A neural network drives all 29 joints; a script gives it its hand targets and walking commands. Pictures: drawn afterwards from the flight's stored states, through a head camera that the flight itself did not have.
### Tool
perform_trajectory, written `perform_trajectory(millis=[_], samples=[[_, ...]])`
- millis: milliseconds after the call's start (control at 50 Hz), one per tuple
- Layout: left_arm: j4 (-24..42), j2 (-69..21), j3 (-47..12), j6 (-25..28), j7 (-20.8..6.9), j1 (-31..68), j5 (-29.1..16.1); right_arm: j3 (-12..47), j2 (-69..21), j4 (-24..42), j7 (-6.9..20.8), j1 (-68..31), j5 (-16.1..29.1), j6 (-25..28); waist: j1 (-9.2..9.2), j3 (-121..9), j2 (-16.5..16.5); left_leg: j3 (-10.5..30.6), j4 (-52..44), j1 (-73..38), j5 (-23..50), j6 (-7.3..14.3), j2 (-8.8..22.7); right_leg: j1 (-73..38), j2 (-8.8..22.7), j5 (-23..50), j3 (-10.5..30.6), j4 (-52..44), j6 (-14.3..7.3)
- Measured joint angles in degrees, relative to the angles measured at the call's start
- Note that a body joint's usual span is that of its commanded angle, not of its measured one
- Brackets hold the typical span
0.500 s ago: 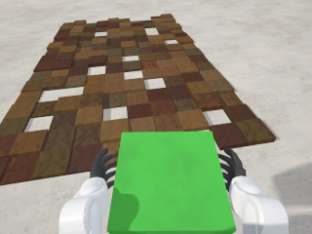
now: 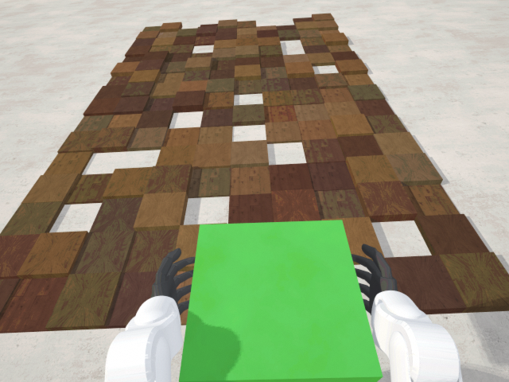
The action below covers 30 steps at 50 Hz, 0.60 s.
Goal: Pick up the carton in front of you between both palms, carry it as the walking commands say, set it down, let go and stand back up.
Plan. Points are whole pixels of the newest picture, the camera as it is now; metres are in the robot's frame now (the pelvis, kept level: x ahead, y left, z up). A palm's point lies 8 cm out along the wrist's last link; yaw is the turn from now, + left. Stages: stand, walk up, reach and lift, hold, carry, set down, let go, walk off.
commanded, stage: carry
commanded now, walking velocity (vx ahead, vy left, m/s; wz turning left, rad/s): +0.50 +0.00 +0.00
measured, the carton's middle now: (273, 322) +0.23 +0.01 -0.01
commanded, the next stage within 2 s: none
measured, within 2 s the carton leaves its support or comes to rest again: neither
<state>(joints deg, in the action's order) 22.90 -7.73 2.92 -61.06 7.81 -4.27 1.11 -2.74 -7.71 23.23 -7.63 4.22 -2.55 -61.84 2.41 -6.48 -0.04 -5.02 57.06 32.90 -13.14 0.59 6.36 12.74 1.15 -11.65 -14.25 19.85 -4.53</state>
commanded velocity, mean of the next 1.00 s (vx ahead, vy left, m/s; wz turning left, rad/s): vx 0.50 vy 0.00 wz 0.00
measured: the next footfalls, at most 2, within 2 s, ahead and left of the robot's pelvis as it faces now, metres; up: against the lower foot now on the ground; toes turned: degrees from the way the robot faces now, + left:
left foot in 0.28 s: +0.39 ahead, +0.11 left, +0.00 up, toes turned +7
right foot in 0.72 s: +0.69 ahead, -0.08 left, +0.06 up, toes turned -6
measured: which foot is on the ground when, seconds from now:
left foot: up 0.00-0.26, down 0.28-0.76, up 0.78-1.00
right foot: down 0.00-0.30, up 0.32-0.70, down 0.72-1.00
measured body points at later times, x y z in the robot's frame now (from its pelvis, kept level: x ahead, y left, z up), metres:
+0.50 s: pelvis +0.33 +0.05 -0.01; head +0.40 +0.06 +0.43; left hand +0.73 +0.18 +0.10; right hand +0.70 -0.13 +0.11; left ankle +0.35 +0.11 -0.75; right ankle +0.29 -0.08 -0.64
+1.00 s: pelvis +0.69 +0.01 +0.04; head +0.77 +0.02 +0.48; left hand +1.04 +0.20 +0.16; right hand +1.07 -0.11 +0.15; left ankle +0.76 +0.14 -0.64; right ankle +0.65 -0.07 -0.69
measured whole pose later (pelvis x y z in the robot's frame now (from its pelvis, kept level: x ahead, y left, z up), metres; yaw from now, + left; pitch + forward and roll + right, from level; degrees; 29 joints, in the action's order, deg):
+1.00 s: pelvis +0.69 +0.01 +0.04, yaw +0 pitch +6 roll +0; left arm 15.8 -7.3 13.1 -59.9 12.8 30.0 -3.5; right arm -18.1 -8.1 17.6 -12.5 -28.7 -0.8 -59.2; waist 7.8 4.6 0.3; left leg 0.4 56.0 40.5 -16.5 2.9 1.4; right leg 18.1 -1.1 -20.1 -6.3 32.3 -3.7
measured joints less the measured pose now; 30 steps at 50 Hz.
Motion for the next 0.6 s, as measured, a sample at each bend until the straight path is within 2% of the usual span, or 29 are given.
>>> perform_trajectory(millis=[60, 140, 240, 280, 300, 320, 360, 400, 440, 500, 600], samples=[[-2.22, 0.25, 0.32, 1.10, -0.26, 2.04, 0.01, -0.54, 0.19, -1.69, -0.29, -1.55, -0.27, 1.12, -0.64, -0.71, 0.10, -1.08, -9.37, 2.61, 5.06, -0.64, 0.70, -5.09, -0.13, -1.44, 0.65, -3.52, 0.86], [-4.27, 0.49, 0.87, 2.02, 0.41, 6.19, 0.06, -2.09, 0.46, -3.12, -1.62, -5.29, 0.09, 1.93, -1.40, -0.37, -0.23, -2.54, -17.84, 3.62, 9.74, -0.43, 0.59, -11.37, -0.45, -5.05, 1.35, -5.49, 2.28], [-6.65, 0.00, 4.07, 2.62, 3.46, 15.04, -0.54, -5.59, 0.60, -5.24, -3.63, -13.92, 1.55, 2.51, -1.26, 1.44, 0.16, -4.37, -23.27, 1.18, 9.36, 2.10, -1.69, -17.45, -0.18, -12.82, 2.37, -2.71, 4.84], [-7.80, 0.27, 5.83, 2.64, 4.66, 19.45, -0.67, -6.92, 1.14, -7.96, -4.23, -19.41, 1.95, 2.92, -2.02, 2.43, 0.80, -5.62, -25.19, -2.12, 7.82, 3.45, -3.63, -16.82, 1.48, -18.37, 2.35, 6.06, 5.34], [-9.07, 1.18, 6.62, 2.79, 5.19, 22.04, -0.90, -7.52, 1.25, -10.03, -4.59, -22.42, 2.13, 3.47, -2.87, 3.25, 1.78, -6.04, -22.23, -1.64, 6.96, 4.59, -4.28, -13.67, 3.19, -18.07, 3.02, 15.18, 4.80], [-10.60, 2.28, 7.39, 2.95, 5.62, 24.50, -1.21, -7.97, 1.37, -12.05, -4.98, -25.30, 2.46, 3.78, -3.80, 4.15, 2.07, -6.12, -19.45, -1.10, 4.80, 5.25, -4.52, -8.94, 3.19, -17.41, 5.93, 26.16, 4.15], [-13.54, 3.88, 9.17, 2.92, 6.37, 29.10, -2.29, -8.98, 1.50, -14.82, -5.49, -29.89, 3.53, 3.68, -4.91, 6.28, 1.85, -5.97, -18.57, -2.18, 1.68, 5.62, -4.81, 1.31, 1.17, -15.43, 11.19, 45.43, 2.50], [-15.55, 3.87, 11.31, 2.66, 6.78, 33.32, -2.98, -10.37, 1.69, -15.97, -5.58, -33.03, 4.53, 3.54, -5.34, 8.07, 1.51, -5.74, -20.83, -4.51, 1.12, 5.00, -5.20, 10.21, 0.29, -12.82, 12.91, 55.09, 1.09], [-16.71, 3.30, 13.09, 2.69, 6.93, 36.90, -2.94, -11.79, 1.94, -16.31, -5.48, -35.49, 5.17, 3.71, -5.29, 9.30, 1.26, -5.57, -23.43, -7.10, 0.39, 5.20, -5.60, 17.51, 0.60, -10.61, 13.14, 57.10, 0.54], [-17.09, 2.97, 14.36, 2.90, 6.92, 40.39, -2.50, -13.26, 2.22, -16.38, -5.37, -38.41, 5.39, 4.09, -5.11, 10.01, 0.85, -5.08, -26.55, -11.02, -1.22, 5.12, -5.94, 25.82, 1.51, -8.33, 12.61, 54.87, 0.63], [-15.35, 2.71, 15.26, 1.75, 6.33, 41.06, -2.00, -13.94, 1.44, -15.73, -5.03, -39.93, 4.42, 3.36, -5.21, 8.49, 0.54, -3.94, -29.66, -18.23, -5.95, 3.94, -6.42, 34.92, 2.77, -6.38, 10.87, 51.19, 0.67]])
